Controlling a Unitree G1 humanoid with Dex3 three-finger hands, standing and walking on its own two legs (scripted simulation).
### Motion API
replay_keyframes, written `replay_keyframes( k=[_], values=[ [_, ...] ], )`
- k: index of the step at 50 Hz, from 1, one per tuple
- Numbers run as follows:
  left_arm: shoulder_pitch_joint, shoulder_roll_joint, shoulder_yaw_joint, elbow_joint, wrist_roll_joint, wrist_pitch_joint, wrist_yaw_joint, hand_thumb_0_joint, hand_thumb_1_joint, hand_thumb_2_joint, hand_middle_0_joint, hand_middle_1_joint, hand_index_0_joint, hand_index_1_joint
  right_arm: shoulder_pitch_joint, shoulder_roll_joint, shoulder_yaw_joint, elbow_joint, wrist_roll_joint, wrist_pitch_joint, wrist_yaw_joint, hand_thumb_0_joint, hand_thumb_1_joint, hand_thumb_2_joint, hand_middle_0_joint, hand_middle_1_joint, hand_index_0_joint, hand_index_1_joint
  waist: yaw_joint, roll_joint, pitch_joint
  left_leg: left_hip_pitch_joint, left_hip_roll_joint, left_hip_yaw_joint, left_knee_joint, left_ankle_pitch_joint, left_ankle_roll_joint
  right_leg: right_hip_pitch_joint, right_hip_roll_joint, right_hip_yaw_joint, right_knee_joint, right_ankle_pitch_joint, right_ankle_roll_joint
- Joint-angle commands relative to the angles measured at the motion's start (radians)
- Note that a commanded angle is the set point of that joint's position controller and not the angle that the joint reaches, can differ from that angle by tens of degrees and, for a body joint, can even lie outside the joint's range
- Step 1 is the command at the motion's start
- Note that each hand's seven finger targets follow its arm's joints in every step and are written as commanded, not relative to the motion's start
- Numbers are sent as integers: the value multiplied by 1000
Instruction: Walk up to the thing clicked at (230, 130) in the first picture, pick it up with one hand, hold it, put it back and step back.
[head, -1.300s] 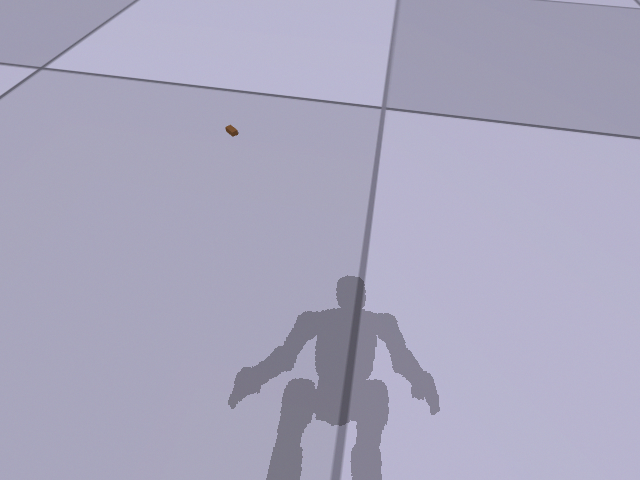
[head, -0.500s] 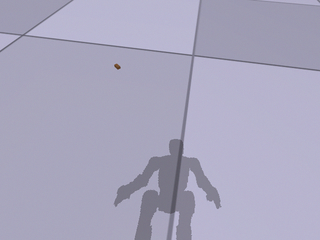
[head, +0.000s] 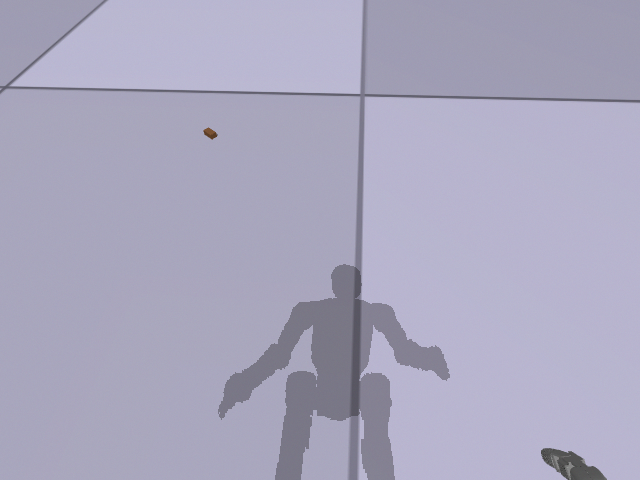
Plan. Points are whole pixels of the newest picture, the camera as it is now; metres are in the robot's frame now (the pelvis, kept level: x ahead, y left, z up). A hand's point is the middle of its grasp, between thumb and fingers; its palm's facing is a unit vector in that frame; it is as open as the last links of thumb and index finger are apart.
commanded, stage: walk up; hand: left
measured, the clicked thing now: (210, 133) +1.84 +0.64 -0.76
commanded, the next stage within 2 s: none
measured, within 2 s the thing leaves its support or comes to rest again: neither
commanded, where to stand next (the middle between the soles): +1.40 +0.72 m, yaw -43 degrees
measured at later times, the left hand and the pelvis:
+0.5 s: hand (115, 319) +0.38 +0.36 -0.11, palm faces -0.29 -0.83 -0.47, open 7.4 cm; pelvis +0.18 +0.11 -0.01, yaw -13 degrees
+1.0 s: hand (99, 244) +0.59 +0.50 -0.17, palm faces -0.37 -0.78 -0.51, open 7.4 cm; pelvis +0.44 +0.21 -0.04, yaw -21 degrees
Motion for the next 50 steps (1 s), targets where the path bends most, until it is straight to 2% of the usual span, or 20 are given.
replay_keyframes(
  k=[1,4,7,8,9,10,14,22,25,26,27,28,29,34,43,46,47,48,49,50],
  values=[
    [-60,368,89,-130,-4,-41,34,0,900,900,-200,-300,-200,-300,-84,-173,-53,-138,2,-21,22,0,-900,-900,200,300,200,300,5,-240,-46,-193,70,-32,-46,-23,-15,133,-269,352,-225,-284,-203],
    [-79,387,87,-151,-1,-39,32,0,900,900,-200,-300,-200,-300,-77,-175,-61,-147,2,-20,31,0,-900,-900,200,300,200,300,-18,-226,-26,-50,62,16,-175,-8,2,-7,-238,273,-166,-239,-183],
    [-191,317,58,-186,10,-27,34,0,900,900,-200,-300,-200,-300,222,-231,-103,-52,-2,-25,15,0,-900,-900,200,300,200,300,-219,17,-93,523,17,67,-359,68,31,-479,-70,81,222,-321,-94],
    [-141,217,30,-193,14,-25,41,0,900,900,-200,-300,-200,-300,332,-307,-123,-40,-17,-29,-4,0,-900,-900,200,300,200,300,-253,300,-142,614,176,-173,-527,-212,55,-634,83,-35,582,-410,-74],
    [-167,219,14,-207,-7,-26,58,0,900,900,-200,-300,-200,-300,213,-372,-125,-92,0,-44,-10,0,-900,-900,200,300,200,300,-181,320,-69,428,413,-575,-738,-513,137,-714,44,-50,752,-341,-54],
    [-155,277,11,-187,-12,-38,57,0,900,900,-200,-300,-200,-300,87,-363,-121,-121,30,-49,-16,0,-900,-900,200,300,200,300,-121,175,-25,306,417,-598,-767,-459,179,-599,-64,10,774,-208,-67],
    [-42,343,54,-82,-28,-34,14,0,900,900,-200,-300,-200,-300,54,-219,-84,-140,13,-54,-23,0,-900,-900,200,300,200,300,-62,83,-24,322,239,-152,-655,-145,167,-435,-131,-91,540,-98,7],
    [-165,256,54,-163,-19,-31,0,0,900,900,-200,-300,-200,-300,99,-197,-78,-162,3,-44,-11,0,-900,-900,200,300,200,300,-79,20,30,279,225,62,-597,242,153,-220,-102,-184,210,36,-14],
    [57,276,82,-106,-20,-29,21,0,900,900,-200,-300,-200,-300,43,-178,-68,-208,6,-35,-16,0,-900,-900,200,300,200,300,63,-94,-83,63,141,215,-225,581,57,235,-36,-247,89,106,-57],
    [208,340,114,-84,-13,-33,37,0,900,900,-200,-300,-200,-300,69,-142,-51,-222,5,-40,-16,0,-900,-900,200,300,200,300,137,-212,-173,-88,77,234,43,434,13,463,-110,-118,21,-11,-82],
    [255,424,132,-105,-8,-36,55,0,900,900,-200,-300,-200,-300,126,-92,-30,-242,6,-38,-16,0,-900,-900,200,300,200,300,123,-399,-216,-385,-20,190,306,-184,-32,624,-413,386,-60,-181,-197],
    [172,445,125,-140,-23,-31,66,0,900,900,-200,-300,-200,-300,121,-212,-59,-225,4,-22,-22,0,-900,-900,200,300,200,300,100,-192,-203,-407,35,-31,407,-153,-41,477,-504,650,-150,-383,-298],
    [104,434,120,-165,-40,-28,76,0,900,900,-200,-300,-200,-300,79,-244,-68,-208,7,-20,-25,0,-900,-900,200,300,200,300,85,-88,-105,-405,81,-60,446,-95,-53,346,-490,604,-189,-426,-323],
    [-35,345,88,-213,-24,-72,71,0,900,900,-200,-300,-200,-300,165,-191,-60,-146,2,8,7,0,-900,-900,200,300,200,300,-45,-145,42,-215,140,-17,239,99,-21,-30,-283,138,-186,-115,-184],
    [6,423,104,-213,1,-96,79,0,900,900,-200,-300,-200,-300,9,-179,-80,-207,-2,3,53,0,-900,-900,200,300,200,300,-35,-181,27,-30,146,90,-91,250,-8,-187,-249,8,-80,-51,-158],
    [-28,377,84,-220,10,-76,84,0,900,900,-200,-300,-200,-300,225,-217,-112,-143,-8,-3,36,0,-900,-900,200,300,200,300,-176,-53,-81,312,47,179,-211,118,22,-287,-192,-71,273,114,-106],
    [44,284,51,-215,7,-70,86,0,900,900,-200,-300,-200,-300,360,-285,-139,-115,-23,-10,20,0,-900,-900,200,300,200,300,-241,183,-148,479,121,25,-344,-62,61,-409,-104,-137,620,47,-55],
    [68,225,33,-231,-25,-66,98,0,900,900,-200,-300,-200,-300,331,-377,-151,-139,-5,-19,2,0,-900,-900,200,300,200,300,-205,437,-129,532,360,-439,-581,-116,114,-667,58,-133,796,-327,-38],
    [89,274,33,-193,-19,-64,116,0,900,900,-200,-300,-200,-300,230,-392,-158,-152,21,-13,-12,0,-900,-900,200,300,200,300,-134,327,-140,423,403,-513,-613,-220,190,-616,-44,-35,900,-275,-68],
    [54,328,39,-173,-23,-62,106,0,900,900,-200,-300,-200,-300,167,-308,-142,-186,20,-12,-18,0,-900,-900,200,300,200,300,-128,131,-98,344,358,-324,-560,-183,164,-593,-89,-31,853,-175,-59]
  ],
)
